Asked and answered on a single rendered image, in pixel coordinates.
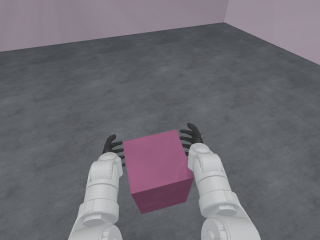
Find left robot upper arm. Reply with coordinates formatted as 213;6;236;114
68;223;123;240

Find carton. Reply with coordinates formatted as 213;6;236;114
122;129;194;214

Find robot right hand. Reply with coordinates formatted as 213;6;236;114
179;123;203;156

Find right robot upper arm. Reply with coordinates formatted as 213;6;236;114
201;215;261;240

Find robot left hand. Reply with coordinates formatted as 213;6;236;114
102;134;126;167

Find left robot forearm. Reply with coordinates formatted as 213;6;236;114
68;152;123;240

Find right robot forearm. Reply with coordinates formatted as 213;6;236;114
187;143;260;237

